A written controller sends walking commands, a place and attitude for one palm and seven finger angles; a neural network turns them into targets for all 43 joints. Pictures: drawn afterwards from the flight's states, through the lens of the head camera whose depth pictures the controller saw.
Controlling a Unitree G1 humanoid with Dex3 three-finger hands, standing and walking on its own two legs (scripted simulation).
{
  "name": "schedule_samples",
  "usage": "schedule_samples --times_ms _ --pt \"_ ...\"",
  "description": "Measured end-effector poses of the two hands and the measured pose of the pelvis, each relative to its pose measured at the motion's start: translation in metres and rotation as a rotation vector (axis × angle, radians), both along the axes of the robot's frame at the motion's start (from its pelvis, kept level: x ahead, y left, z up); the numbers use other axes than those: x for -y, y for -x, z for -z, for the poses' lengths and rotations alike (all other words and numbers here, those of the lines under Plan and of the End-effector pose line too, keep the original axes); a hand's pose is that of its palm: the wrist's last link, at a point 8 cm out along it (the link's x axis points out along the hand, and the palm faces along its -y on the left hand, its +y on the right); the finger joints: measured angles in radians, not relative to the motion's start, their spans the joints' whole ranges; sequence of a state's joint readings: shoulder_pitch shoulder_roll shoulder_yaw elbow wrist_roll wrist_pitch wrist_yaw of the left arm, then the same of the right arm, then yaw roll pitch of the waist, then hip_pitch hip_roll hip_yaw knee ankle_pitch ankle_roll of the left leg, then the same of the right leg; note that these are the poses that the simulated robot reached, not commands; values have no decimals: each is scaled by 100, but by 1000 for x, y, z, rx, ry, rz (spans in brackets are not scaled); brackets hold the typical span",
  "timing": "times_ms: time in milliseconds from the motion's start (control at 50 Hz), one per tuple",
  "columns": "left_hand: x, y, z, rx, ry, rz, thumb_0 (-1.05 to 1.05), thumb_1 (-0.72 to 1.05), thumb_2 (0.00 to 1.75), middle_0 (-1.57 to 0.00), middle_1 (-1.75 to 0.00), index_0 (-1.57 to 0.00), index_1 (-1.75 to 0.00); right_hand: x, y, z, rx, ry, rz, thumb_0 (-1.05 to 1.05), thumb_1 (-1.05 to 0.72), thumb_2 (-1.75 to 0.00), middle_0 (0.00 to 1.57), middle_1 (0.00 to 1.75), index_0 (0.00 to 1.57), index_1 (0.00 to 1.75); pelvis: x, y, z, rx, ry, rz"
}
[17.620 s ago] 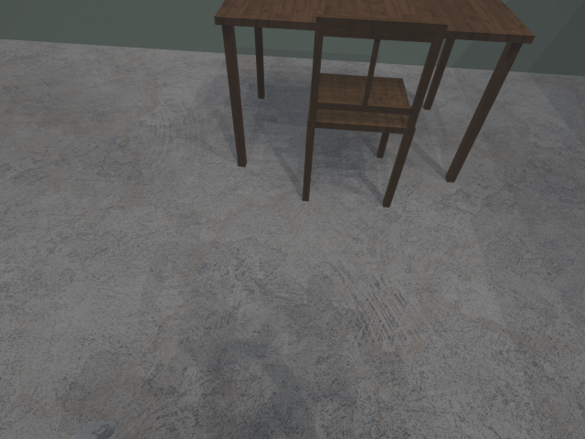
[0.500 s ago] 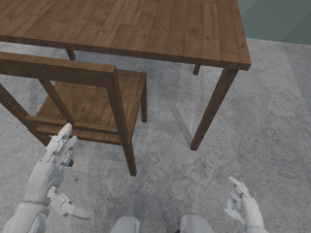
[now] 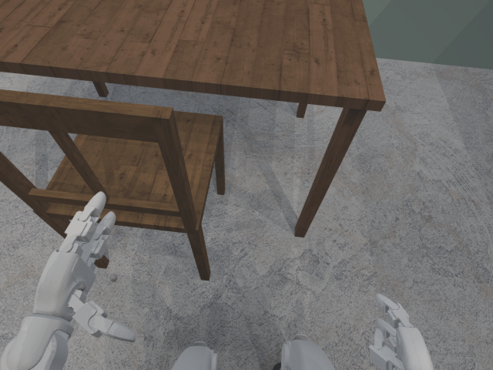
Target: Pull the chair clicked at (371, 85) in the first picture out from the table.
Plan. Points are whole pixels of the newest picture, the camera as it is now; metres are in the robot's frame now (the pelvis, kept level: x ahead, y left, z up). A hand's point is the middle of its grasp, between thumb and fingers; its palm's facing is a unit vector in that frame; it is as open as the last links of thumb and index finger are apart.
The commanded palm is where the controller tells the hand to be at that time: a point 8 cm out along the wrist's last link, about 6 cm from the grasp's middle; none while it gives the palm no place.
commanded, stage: raise the hand toward the chair's back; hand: left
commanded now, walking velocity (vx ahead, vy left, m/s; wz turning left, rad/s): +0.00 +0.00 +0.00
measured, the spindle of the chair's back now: (83, 168) +0.48 +0.35 -0.03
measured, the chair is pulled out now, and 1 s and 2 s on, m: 0.00 0.00 0.00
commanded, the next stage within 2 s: aim the fingers beside a spindle in 0.14 s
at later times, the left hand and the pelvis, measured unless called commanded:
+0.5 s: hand (117, 276) +0.25 +0.20 +0.03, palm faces -0.09 -0.99 -0.04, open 17.0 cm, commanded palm +0.23 +0.25 +0.04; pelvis -0.01 +0.00 -0.01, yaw +0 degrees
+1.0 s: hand (139, 262) +0.27 +0.18 +0.01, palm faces -0.10 -0.99 -0.04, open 17.0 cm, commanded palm +0.26 +0.23 +0.02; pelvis -0.01 +0.00 -0.02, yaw +0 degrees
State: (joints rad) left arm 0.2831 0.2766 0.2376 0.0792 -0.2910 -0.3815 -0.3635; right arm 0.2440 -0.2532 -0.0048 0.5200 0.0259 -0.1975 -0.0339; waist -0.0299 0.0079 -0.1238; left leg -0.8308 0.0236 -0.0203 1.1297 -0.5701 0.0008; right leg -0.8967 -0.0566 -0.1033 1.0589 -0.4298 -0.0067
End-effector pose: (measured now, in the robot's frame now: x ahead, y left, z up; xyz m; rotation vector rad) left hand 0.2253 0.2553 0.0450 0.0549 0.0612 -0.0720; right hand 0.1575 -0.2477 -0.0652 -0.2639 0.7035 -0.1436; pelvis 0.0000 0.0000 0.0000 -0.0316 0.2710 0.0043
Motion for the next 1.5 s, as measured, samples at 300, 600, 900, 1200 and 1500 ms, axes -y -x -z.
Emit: schedule_samples --times_ms 300,600,900,1200,1500 --pt "-5 5 -2 8 0 0 -1 -50 30 -6 -8 -6 -8 -18 -7 3 23 -33 -41 1 -90 -90 20 30 21 30 -3 4 2 3 3 -4" --pt "5 -13 13 18 18 29 -1 -50 30 -6 -8 -6 -8 -11 4 12 -9 -3 -28 1 -90 -90 20 30 21 30 -5 8 10 -21 4 -1" --pt "17 -28 24 20 18 32 -1 -50 30 -6 -8 -6 -8 -11 11 27 -56 -13 -19 1 -90 -90 20 30 21 30 -5 9 17 -52 0 3" --pt "34 -41 34 29 19 39 -1 -50 30 -6 -8 -6 -8 -9 6 38 -72 -24 -27 1 -91 -90 20 30 21 30 -2 10 25 -75 -6 3" --pt "45 -55 46 34 16 37 -1 -50 30 -6 -8 -6 -8 -1 14 52 -117 -26 -12 1 -91 -90 20 30 21 30 4 13 33 -92 -12 6"
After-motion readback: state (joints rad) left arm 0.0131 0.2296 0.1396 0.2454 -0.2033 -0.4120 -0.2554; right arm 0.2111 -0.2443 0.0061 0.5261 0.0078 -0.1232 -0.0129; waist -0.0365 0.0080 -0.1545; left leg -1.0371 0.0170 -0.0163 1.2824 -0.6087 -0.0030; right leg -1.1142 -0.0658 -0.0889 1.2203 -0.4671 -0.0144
